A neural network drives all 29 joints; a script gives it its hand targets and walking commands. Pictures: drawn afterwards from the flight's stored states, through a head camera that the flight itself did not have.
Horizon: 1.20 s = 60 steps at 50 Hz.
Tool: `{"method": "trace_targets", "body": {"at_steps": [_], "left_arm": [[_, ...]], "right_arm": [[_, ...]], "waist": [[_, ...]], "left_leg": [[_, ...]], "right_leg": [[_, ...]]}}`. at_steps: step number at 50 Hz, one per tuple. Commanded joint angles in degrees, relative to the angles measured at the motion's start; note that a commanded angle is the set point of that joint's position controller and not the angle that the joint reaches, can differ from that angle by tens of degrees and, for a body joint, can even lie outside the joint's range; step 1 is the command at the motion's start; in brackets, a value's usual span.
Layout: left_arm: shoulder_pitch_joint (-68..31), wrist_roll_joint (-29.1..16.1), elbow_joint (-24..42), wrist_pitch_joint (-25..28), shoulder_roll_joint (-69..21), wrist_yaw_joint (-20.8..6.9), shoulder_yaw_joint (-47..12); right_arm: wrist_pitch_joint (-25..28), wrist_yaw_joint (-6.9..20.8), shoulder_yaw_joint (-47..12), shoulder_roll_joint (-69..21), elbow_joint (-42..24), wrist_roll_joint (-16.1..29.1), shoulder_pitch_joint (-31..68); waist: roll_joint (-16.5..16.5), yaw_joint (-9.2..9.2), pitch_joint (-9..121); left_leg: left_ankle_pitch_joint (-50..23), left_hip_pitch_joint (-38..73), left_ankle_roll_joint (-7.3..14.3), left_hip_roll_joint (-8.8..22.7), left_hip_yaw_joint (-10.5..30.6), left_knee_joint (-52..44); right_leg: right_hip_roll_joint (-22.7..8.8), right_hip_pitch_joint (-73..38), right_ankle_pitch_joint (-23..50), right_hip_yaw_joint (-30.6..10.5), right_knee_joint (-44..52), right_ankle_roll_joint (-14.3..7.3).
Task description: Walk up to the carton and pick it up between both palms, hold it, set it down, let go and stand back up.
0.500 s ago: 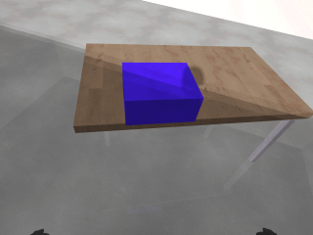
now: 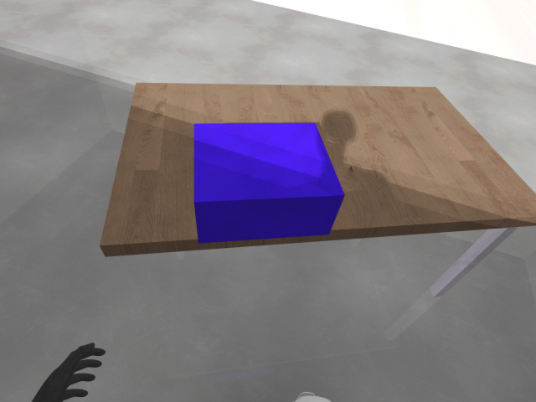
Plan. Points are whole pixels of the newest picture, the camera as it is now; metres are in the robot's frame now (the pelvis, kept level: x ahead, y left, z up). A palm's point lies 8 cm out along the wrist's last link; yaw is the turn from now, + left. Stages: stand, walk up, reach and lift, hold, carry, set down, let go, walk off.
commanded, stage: walk up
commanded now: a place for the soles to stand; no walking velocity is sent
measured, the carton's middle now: (261, 178) +0.64 +0.00 -0.09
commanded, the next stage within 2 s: none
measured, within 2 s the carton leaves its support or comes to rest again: neither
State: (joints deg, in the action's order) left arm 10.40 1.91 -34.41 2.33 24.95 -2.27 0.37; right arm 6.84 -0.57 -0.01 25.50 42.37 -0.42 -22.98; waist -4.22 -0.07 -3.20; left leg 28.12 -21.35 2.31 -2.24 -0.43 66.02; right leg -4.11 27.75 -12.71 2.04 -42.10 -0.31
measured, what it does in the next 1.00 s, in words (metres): walks ahead: left foot, then right foot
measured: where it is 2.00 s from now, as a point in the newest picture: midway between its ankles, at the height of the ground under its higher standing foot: outside the picture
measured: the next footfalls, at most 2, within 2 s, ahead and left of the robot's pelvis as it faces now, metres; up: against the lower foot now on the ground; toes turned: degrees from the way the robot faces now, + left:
left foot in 0.14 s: +0.10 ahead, +0.10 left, +0.00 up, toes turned +1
right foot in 0.52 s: +0.23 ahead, -0.16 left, +0.00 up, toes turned -4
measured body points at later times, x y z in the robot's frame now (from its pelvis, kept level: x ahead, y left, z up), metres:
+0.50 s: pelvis +0.07 -0.02 +0.00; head +0.08 +0.02 +0.44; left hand +0.22 +0.29 -0.10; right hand +0.12 -0.37 -0.06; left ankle +0.06 +0.10 -0.71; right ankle +0.18 -0.16 -0.70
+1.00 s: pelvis +0.12 -0.06 -0.02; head +0.12 -0.01 +0.43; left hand +0.24 +0.27 -0.12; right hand +0.18 -0.40 -0.07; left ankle +0.16 +0.07 -0.71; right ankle +0.18 -0.18 -0.68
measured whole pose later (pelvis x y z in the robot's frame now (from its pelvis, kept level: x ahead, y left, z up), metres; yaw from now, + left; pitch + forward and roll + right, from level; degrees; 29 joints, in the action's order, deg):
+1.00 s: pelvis +0.12 -0.06 -0.02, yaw +5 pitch -4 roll +0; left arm 13.5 1.9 -34.4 -2.6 29.6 -2.6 1.4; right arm 5.7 -3.4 0.0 24.9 46.3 -0.4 -23.7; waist -7.5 0.0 -4.3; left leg 23.8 -24.6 0.7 -0.3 2.5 52.5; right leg -3.6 29.2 -27.9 3.9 -62.5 -1.9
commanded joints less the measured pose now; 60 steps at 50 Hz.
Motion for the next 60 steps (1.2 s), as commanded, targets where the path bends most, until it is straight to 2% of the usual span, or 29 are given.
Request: {"method": "trace_targets", "body": {"at_steps": [1,4,6,7,8,9,10,12,15,21,25,26,27,28,30,35,37,38,39,40,42,44,45,46,52,53,54,55,60], "left_arm": [[-1.02,-1.57,0.43,1.04,12.88,-0.74,7.60],[-2.46,-0.28,1.66,0.25,16.48,-1.12,8.15],[-9.97,-0.06,4.18,-1.46,12.73,-1.06,6.90],[-9.84,-0.93,5.54,-2.21,5.79,-0.46,5.15],[-6.88,-0.11,5.75,-2.63,8.29,0.18,5.75],[-7.26,0.07,3.64,-2.12,12.45,-0.16,6.09],[-8.44,-0.03,2.57,-2.14,15.93,-0.58,7.07],[-2.95,-0.41,0.11,-2.19,13.08,-1.29,6.93],[-0.44,0.19,0.73,-2.24,13.30,-0.85,7.56],[-5.37,0.05,4.79,-1.24,11.19,-1.36,6.64],[6.25,-0.56,1.16,0.03,12.40,-1.18,8.23],[13.09,0.59,-1.34,0.02,15.87,-0.76,9.22],[13.50,0.79,-0.61,0.94,21.81,0.05,10.05],[11.10,-0.86,0.38,0.92,21.92,-0.43,10.39],[7.84,-1.42,-0.11,0.19,19.03,-0.87,9.28],[1.66,-0.78,0.92,-1.22,18.75,-1.17,8.35],[-5.52,-0.42,3.75,-2.23,15.75,-1.12,7.28],[-7.72,0.35,3.98,-2.85,13.18,-0.45,6.67],[-7.09,-0.63,5.86,-3.82,7.15,0.23,5.13],[-6.05,-0.28,4.90,-4.69,11.00,0.73,6.32],[-2.55,-0.93,0.31,-4.11,16.85,0.60,7.02],[-0.16,-0.39,-0.27,-3.58,14.71,-0.25,7.13],[1.71,-0.24,-1.38,-3.66,15.54,-0.05,8.23],[2.88,0.04,-1.53,-3.89,14.38,-0.03,8.07],[3.02,-0.30,-0.45,-2.74,13.49,1.11,7.44],[7.75,0.30,-1.02,-2.18,14.57,1.15,8.25],[9.30,0.32,-2.22,-1.20,16.40,1.51,8.81],[8.96,-0.05,-1.12,-0.61,20.78,1.43,9.26],[6.12,-1.65,-1.86,-0.24,14.70,1.79,8.09]], "right_arm": [[0.20,0.88,5.55,12.03,-0.71,0.47,-2.62],[-0.37,1.65,5.49,10.85,0.76,-0.04,-5.47],[0.16,0.74,7.95,13.38,7.03,-0.05,-23.75],[0.48,-0.62,9.55,19.93,5.72,-0.96,-25.01],[0.75,-1.86,9.22,22.36,1.13,-1.02,-14.59],[1.25,-2.73,8.51,21.71,-0.17,-0.33,-6.48],[2.01,-3.30,8.64,22.06,0.05,0.11,-5.25],[2.46,-2.77,8.04,20.18,-0.33,-0.45,-2.28],[2.44,-2.51,7.31,17.99,0.52,-0.46,-5.09],[2.11,-3.42,7.79,18.68,-0.32,-0.38,-6.30],[1.28,-3.04,6.05,16.78,-2.01,-0.91,1.56],[1.03,-3.02,5.11,13.93,-1.97,-0.58,1.45],[0.94,-2.37,3.62,8.09,-3.38,1.01,0.29],[0.34,-2.94,4.34,13.50,-1.37,0.29,1.32],[-0.26,-2.39,5.94,16.83,0.34,-0.09,2.46],[-0.27,-0.65,6.90,15.75,2.89,-0.08,-3.45],[-0.10,-1.25,7.51,14.23,7.20,0.02,-16.43],[-0.54,-1.89,8.37,15.36,9.85,-0.81,-21.88],[-0.57,-2.95,9.81,20.92,8.00,-2.13,-23.28],[-0.80,-3.89,9.26,22.69,3.37,-1.44,-9.38],[-0.02,-4.63,8.65,22.87,-0.04,-1.80,0.61],[0.56,-4.01,7.63,21.50,-0.44,-1.47,1.11],[0.39,-3.53,6.84,19.14,-0.38,-1.93,0.27],[0.23,-3.46,7.16,20.07,0.16,-1.51,-0.70],[-0.26,-3.98,6.11,18.13,-1.04,-1.43,3.78],[-0.13,-4.37,5.71,16.63,-1.56,-0.78,4.92],[-0.49,-4.02,3.37,11.29,-0.54,-0.46,4.43],[-0.84,-4.74,3.96,11.21,-0.47,-0.10,3.71],[-1.93,-3.88,5.70,14.96,2.05,-0.70,4.36]], "waist": [[-6.78,0.14,0.65],[-9.04,2.27,-4.74],[5.04,13.38,2.29],[21.02,13.35,1.54],[12.35,7.14,-1.95],[5.14,3.87,-7.79],[0.76,4.10,-8.78],[7.46,1.22,-6.98],[10.12,1.10,1.00],[8.65,3.59,3.14],[7.72,-4.33,5.09],[-2.44,-7.23,8.31],[-19.05,-6.88,7.34],[-10.41,-6.43,6.60],[-0.42,-3.21,-1.83],[-6.15,0.56,-4.15],[2.48,9.00,-1.16],[8.44,12.46,0.61],[21.23,12.89,-0.29],[14.11,6.92,-7.43],[5.76,1.35,-11.05],[13.09,0.49,-3.53],[8.60,0.07,-1.63],[14.65,0.18,1.99],[11.33,-1.96,0.55],[9.20,-5.42,1.85],[-3.44,-6.51,4.12],[-8.06,-5.50,1.96],[3.75,-2.43,-6.15]], "left_leg": [[0.82,-10.15,-1.20,5.21,-0.25,-4.70],[2.97,-3.08,-0.43,5.30,-1.54,-20.07],[-2.51,22.74,1.64,1.06,3.74,-30.99],[19.37,22.42,1.89,15.09,34.38,-48.31],[31.76,13.39,5.12,23.22,55.22,-57.79],[36.47,6.18,5.04,23.75,60.04,-62.97],[29.41,4.45,6.11,22.73,54.74,-58.33],[4.03,6.38,5.28,17.05,36.27,-49.84],[-18.04,12.77,10.22,17.37,31.81,-41.65],[-32.33,13.38,11.83,17.18,25.75,-34.20],[-22.81,-6.97,8.01,12.63,20.00,-22.74],[-18.91,-13.77,5.66,8.65,13.68,-9.33],[-0.82,-27.79,0.69,-0.61,0.95,3.61],[3.59,-28.44,0.38,1.17,-0.41,7.76],[0.56,-23.78,-0.12,3.83,2.34,9.36],[7.71,-6.50,-0.08,3.26,-4.10,-10.90],[-3.28,12.90,2.85,1.78,-2.09,-23.58],[-2.80,19.01,2.94,1.76,5.19,-25.18],[25.16,15.26,5.13,14.47,37.24,-46.57],[39.50,2.67,9.02,23.10,57.40,-58.28],[27.30,-6.01,11.43,20.14,48.11,-50.37],[16.20,-3.79,11.89,16.21,39.09,-43.89],[7.54,-3.17,11.41,13.32,35.98,-40.77],[4.35,-1.75,11.73,14.89,34.22,-38.36],[-15.80,-9.45,11.18,13.97,30.92,-27.78],[-18.34,-14.72,7.77,13.03,27.89,-23.18],[-18.69,-20.85,2.93,3.73,15.46,-9.68],[1.36,-29.71,-0.62,-2.12,2.22,-0.91],[-4.15,-21.28,-0.65,4.51,4.57,1.42]], "right_leg": [[-12.76,-7.45,-28.65,-15.57,25.24,-14.03],[-12.60,1.71,-31.71,-11.68,23.12,-13.40],[-4.16,20.47,-32.37,-3.64,-4.88,-7.31],[3.65,30.29,-23.29,1.22,-24.54,-3.91],[2.42,31.85,-17.73,-6.26,-28.97,-2.84],[0.01,29.25,-15.12,-10.04,-28.77,-2.00],[-1.03,26.69,-10.64,-11.17,-27.51,-0.98],[-3.05,21.20,-4.87,-8.78,-23.87,-0.89],[-2.52,17.70,-7.24,-7.01,-21.32,0.15],[-2.75,12.12,-11.72,-4.78,-8.96,-1.88],[1.34,-15.34,-9.53,-6.04,4.22,-3.99],[-1.98,-25.78,-15.55,-12.45,11.56,-5.98],[-17.12,-29.72,-29.68,-32.08,23.23,-9.09],[-22.46,-25.81,-40.24,-38.33,28.10,-13.15],[-19.04,-12.47,-41.70,-31.65,26.88,-13.84],[-13.73,2.02,-37.37,-14.86,24.80,-13.97],[-8.54,15.14,-36.72,-5.85,9.17,-8.54],[-3.84,21.97,-37.01,-2.18,-7.35,-6.96],[3.08,29.11,-29.70,1.61,-26.40,-3.62],[1.23,29.19,-20.54,-8.45,-29.09,-1.68],[-2.18,19.48,-16.67,-8.43,-28.93,-1.25],[-2.23,11.71,-15.89,-8.46,-24.10,-1.67],[-0.43,10.03,-15.63,-6.12,-23.80,-0.73],[0.25,6.88,-19.21,-5.41,-21.70,-0.72],[0.63,-4.39,-15.71,-5.31,-5.64,-2.49],[-0.76,-11.45,-11.42,-9.93,-2.05,-2.84],[-7.00,-20.12,-14.98,-20.50,11.33,-4.13],[-18.63,-21.81,-14.30,-34.17,21.28,-8.06],[-14.35,-12.07,-7.21,-22.43,19.47,-3.80]]}}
